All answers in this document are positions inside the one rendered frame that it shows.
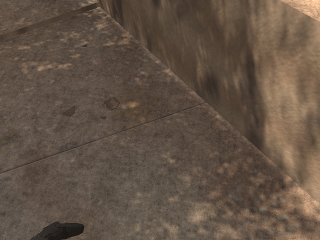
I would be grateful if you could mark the left robot hand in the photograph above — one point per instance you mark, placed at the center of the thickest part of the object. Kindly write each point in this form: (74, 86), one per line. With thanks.
(59, 231)

